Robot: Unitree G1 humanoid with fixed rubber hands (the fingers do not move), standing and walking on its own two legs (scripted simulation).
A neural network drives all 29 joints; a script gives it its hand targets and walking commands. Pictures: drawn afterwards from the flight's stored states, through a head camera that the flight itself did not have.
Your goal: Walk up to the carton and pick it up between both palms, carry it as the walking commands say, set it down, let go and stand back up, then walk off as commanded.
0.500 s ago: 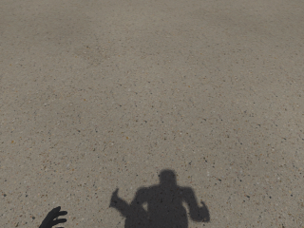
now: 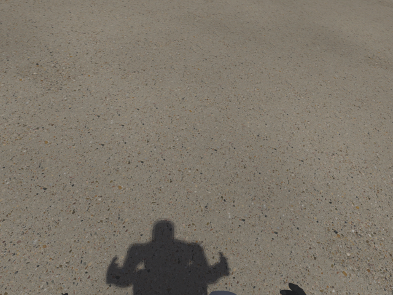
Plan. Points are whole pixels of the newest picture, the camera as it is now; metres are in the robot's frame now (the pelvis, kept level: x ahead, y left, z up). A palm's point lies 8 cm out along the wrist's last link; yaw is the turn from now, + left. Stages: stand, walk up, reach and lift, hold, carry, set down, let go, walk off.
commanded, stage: walk up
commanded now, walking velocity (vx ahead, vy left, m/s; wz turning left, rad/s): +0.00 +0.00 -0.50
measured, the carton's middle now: out of the picture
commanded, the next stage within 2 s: none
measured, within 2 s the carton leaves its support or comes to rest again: neither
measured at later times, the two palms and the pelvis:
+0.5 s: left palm out of the picture +0.14 +0.25 -0.14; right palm out of the picture +0.11 -0.26 -0.09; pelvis +0.01 +0.01 -0.01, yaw -14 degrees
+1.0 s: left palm (101, 259) +0.21 +0.19 -0.11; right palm out of the picture -0.06 -0.27 -0.13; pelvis -0.02 +0.01 +0.00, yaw -29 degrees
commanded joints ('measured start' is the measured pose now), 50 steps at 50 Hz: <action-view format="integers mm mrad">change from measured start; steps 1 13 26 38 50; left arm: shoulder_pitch -58 40 -3 -64 18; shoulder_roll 35 155 74 68 180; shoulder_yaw -2 4 -29 -41 -16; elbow -105 -112 -166 -137 -103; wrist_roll -13 -10 -12 -22 0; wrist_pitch -26 -54 -42 -23 -61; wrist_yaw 1 51 24 -24 27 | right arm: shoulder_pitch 82 -49 154 -15 -96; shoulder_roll -203 -144 -324 -263 -195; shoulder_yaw -50 -37 -41 -37 -32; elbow -30 -136 -108 -104 -171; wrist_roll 2 40 12 14 45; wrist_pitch -24 19 -3 -2 16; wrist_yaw -3 21 4 6 30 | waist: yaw -46 31 -73 -28 27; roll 294 -86 479 354 -92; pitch -84 -115 -173 -110 -142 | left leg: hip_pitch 170 -376 293 106 -406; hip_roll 277 54 387 318 61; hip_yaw -203 -168 -566 -215 -180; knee -203 457 -256 -240 446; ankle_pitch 713 -238 508 455 -172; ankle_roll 101 -135 95 134 -103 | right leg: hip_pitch -43 405 -171 5 461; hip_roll -1 -299 86 1 -273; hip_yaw -23 313 34 -55 286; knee -122 -639 -142 -162 -632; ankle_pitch -11 994 -6 43 956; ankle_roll -4 -277 -24 -18 -268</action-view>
